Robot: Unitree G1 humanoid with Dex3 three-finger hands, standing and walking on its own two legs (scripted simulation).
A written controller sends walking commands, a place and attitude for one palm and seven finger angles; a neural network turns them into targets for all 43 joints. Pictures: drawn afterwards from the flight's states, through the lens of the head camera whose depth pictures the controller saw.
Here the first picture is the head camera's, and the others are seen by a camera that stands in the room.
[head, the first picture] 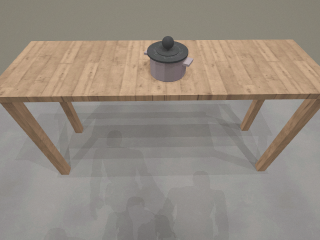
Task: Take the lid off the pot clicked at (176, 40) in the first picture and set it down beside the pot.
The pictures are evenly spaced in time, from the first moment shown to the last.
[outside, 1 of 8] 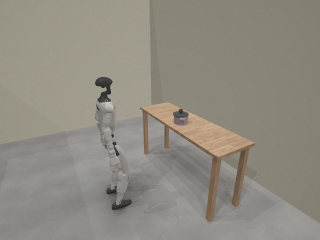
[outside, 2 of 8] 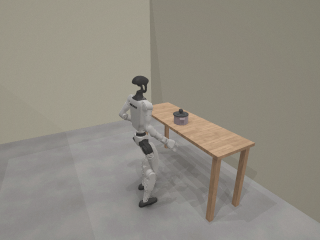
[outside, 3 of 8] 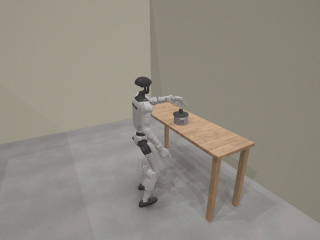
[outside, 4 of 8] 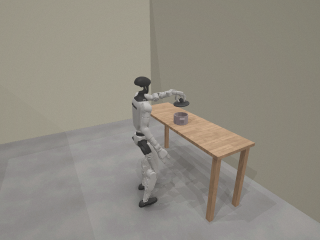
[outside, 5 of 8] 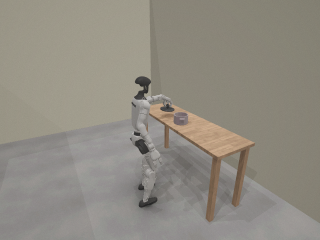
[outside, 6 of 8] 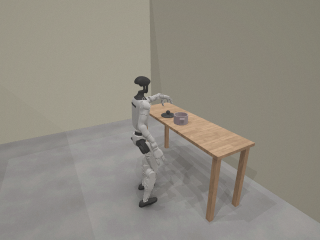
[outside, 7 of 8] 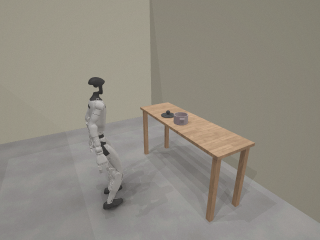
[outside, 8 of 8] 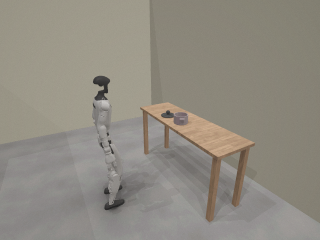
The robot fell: no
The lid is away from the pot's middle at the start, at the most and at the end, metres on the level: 0.00 0.25 0.25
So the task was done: yes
